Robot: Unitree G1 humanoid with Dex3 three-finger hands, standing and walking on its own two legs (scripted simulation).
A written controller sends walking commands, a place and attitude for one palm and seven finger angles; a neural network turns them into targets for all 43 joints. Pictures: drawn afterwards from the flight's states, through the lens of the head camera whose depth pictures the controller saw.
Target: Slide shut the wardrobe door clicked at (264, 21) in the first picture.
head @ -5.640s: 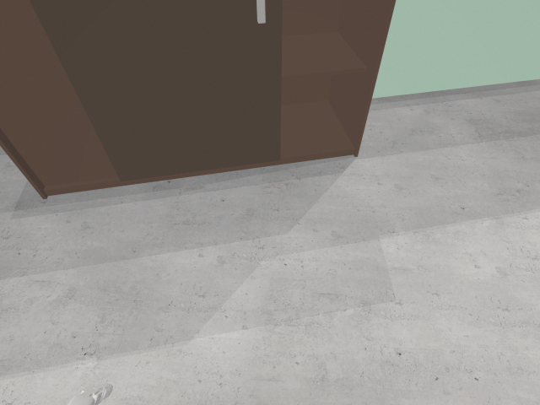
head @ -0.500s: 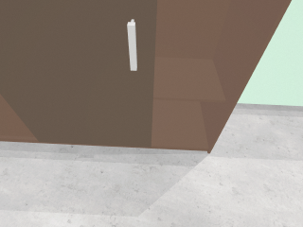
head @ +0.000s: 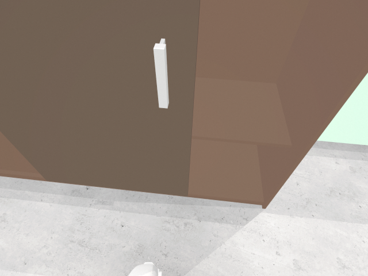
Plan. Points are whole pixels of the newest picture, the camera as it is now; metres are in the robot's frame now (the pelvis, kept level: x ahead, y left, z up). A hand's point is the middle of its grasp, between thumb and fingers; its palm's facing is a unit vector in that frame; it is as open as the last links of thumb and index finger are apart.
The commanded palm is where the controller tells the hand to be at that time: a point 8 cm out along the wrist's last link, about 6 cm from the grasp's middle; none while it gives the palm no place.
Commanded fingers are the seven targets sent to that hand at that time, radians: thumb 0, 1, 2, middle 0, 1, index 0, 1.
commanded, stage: take the last steps up to it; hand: left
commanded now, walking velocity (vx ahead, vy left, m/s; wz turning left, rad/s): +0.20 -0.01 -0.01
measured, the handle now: (163, 74) +0.60 +0.12 +0.10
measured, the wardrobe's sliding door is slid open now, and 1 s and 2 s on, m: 0.44 0.44 0.44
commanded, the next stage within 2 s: come to a stop and stand still in 0.12 s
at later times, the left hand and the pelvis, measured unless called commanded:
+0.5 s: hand (124, 244) +0.22 +0.19 -0.17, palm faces -0.02 -0.97 -0.25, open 7.4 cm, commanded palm none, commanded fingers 0.00 0.90 0.90 -0.20 -0.30 -0.20 -0.30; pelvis +0.14 +0.00 -0.01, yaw -1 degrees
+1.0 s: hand out of the picture +0.11 +0.23 -0.18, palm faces +0.02 -0.97 -0.24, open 7.4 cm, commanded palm none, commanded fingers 0.00 0.90 0.90 -0.20 -0.30 -0.20 -0.30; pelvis +0.11 +0.04 +0.00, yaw -2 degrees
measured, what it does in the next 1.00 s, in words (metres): walks ahead: left foot, then right foot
